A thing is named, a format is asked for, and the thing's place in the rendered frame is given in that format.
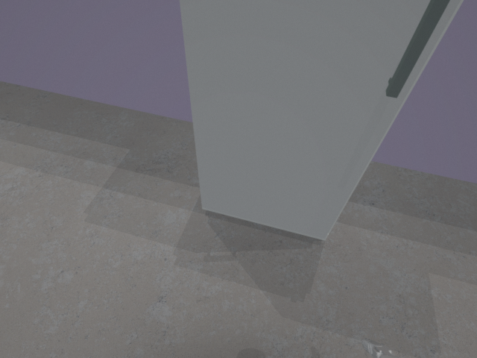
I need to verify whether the fridge door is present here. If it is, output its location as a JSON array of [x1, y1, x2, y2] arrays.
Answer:
[[180, 0, 461, 239]]

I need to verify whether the handle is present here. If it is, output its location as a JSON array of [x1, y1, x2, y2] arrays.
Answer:
[[386, 0, 450, 98]]

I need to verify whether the right robot hand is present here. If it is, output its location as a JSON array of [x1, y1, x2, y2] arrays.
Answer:
[[361, 339, 399, 358]]

